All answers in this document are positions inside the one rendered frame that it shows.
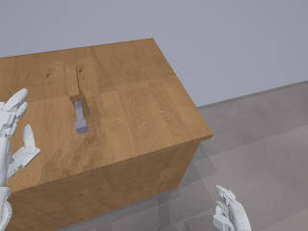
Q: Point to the tap lever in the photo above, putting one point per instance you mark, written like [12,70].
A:
[81,125]

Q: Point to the robot left forearm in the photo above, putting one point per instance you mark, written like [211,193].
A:
[6,210]

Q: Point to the right robot hand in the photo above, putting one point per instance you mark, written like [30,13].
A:
[231,218]

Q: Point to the counter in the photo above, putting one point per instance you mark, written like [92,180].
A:
[144,130]

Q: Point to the left robot hand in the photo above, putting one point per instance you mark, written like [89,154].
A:
[10,113]

